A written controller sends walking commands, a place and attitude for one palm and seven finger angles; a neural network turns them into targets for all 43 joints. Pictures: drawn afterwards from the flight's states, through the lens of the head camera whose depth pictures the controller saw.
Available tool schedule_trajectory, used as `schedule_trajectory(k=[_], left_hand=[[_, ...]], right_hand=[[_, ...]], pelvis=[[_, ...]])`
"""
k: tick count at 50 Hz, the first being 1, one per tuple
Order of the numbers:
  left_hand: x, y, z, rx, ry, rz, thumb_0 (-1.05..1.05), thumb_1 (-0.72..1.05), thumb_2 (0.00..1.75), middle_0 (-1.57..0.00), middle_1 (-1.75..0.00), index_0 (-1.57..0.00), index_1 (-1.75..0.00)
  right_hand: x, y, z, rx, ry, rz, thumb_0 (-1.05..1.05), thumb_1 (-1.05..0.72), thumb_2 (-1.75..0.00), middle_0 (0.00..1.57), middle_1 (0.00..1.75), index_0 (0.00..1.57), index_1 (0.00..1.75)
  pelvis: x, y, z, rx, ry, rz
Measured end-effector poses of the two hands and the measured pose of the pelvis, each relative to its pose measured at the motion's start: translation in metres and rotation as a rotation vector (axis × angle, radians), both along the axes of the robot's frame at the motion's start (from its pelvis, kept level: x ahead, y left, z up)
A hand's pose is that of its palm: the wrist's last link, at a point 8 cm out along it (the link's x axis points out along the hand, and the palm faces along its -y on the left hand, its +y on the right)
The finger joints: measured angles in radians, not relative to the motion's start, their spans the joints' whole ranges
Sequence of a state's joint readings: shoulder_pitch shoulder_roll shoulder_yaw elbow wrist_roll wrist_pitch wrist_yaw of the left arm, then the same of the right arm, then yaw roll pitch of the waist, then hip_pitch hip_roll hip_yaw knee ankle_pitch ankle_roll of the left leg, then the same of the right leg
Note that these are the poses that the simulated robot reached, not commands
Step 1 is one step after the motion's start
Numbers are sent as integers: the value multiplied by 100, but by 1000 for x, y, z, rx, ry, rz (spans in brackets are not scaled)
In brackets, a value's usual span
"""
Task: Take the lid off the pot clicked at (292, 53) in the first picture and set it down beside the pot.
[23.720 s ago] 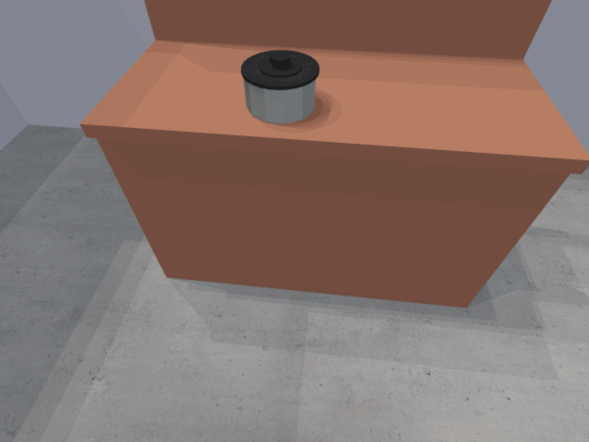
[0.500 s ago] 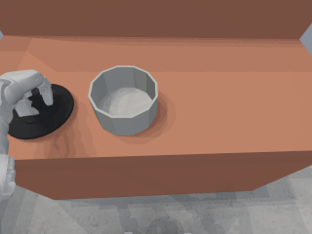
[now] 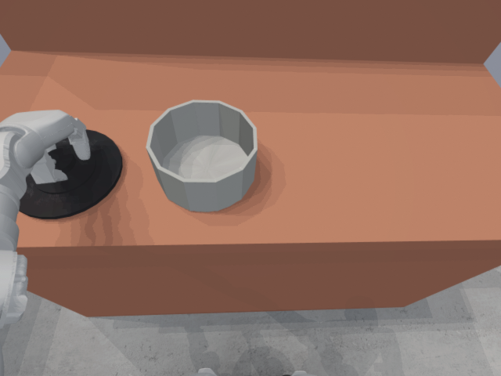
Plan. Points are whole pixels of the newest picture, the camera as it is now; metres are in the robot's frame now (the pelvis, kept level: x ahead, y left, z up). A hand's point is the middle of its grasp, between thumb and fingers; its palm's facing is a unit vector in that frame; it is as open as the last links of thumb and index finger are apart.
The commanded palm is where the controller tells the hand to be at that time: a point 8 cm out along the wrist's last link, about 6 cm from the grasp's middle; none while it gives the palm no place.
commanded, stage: open the fingers wide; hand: left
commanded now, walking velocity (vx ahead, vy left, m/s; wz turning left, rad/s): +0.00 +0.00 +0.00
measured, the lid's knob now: (59, 161) +0.46 +0.32 +0.03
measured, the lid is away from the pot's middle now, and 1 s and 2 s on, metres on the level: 0.25 0.25 0.25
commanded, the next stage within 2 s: raise the empty hand in 0.56 s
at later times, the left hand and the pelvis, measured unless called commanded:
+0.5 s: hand (48, 165) +0.43 +0.32 +0.06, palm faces -0.43 -0.08 -0.90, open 10.9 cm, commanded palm +0.45 +0.31 +0.11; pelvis +0.01 +0.00 +0.00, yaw +0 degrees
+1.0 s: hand (33, 152) +0.43 +0.32 +0.09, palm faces -0.39 -0.08 -0.92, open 11.1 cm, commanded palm +0.45 +0.31 +0.15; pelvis +0.00 +0.01 +0.01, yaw +0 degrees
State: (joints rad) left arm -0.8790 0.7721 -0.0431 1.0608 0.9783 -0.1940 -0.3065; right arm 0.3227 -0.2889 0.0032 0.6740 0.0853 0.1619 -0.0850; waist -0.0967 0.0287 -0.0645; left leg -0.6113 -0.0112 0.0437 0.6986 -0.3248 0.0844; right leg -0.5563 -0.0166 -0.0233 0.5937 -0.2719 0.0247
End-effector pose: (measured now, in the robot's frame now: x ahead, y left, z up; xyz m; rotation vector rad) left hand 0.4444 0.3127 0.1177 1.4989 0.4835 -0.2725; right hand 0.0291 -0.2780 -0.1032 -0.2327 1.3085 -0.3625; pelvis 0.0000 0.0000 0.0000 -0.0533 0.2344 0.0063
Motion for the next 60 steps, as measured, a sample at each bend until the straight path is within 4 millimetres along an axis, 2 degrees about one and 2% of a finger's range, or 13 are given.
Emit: schedule_trajectory(k=[15, 23, 36, 40, 47, 54, 60], left_hand=[[2, 5, -1, -19, -20, -15, 0, 7, 70, -44, -92, -46, -90], [-6, 5, 1, -24, -41, -17, 0, 2, 64, -38, -89, -37, -88], [-16, 6, 4, -15, -50, -12, 0, -1, 65, -37, -86, -36, -86], [-16, 3, 11, -13, -72, -27, 0, -2, 66, -37, -85, -37, -85], [-12, 10, 30, -2, -100, 3, 0, -2, 66, -38, -85, -37, -85], [-9, 8, 36, 5, -59, 4, 0, -2, 66, -38, -85, -37, -84], [0, 5, 58, -9, -116, -22, 0, -2, 67, -38, -85, -37, -84]], right_hand=[[-6, 2, 1, 4, 30, -24, 1, -90, -90, 21, 30, 20, 30], [8, 8, 0, 32, 5, -8, 1, -90, -90, 21, 30, 20, 30], [29, 11, 1, 38, -50, 37, 1, -90, -90, 21, 30, 20, 30], [29, 11, 3, 32, -56, 40, 1, -90, -90, 21, 30, 20, 30], [25, 11, 6, 32, -64, 31, 1, -90, -90, 21, 30, 20, 30], [21, 13, 5, 35, -50, 28, 1, -90, -90, 21, 30, 20, 30], [21, 15, 8, 30, -60, 22, 1, -90, -90, 21, 30, 20, 30]], pelvis=[[6, 2, 1, -5, 3, -6], [6, 4, 3, -5, -10, -2], [2, 5, 3, -3, -28, 8], [1, 6, 4, -3, -37, 10], [2, 6, 6, -2, -49, 10], [2, 8, 8, -1, -59, 11], [6, 10, 11, 1, -64, 11]])
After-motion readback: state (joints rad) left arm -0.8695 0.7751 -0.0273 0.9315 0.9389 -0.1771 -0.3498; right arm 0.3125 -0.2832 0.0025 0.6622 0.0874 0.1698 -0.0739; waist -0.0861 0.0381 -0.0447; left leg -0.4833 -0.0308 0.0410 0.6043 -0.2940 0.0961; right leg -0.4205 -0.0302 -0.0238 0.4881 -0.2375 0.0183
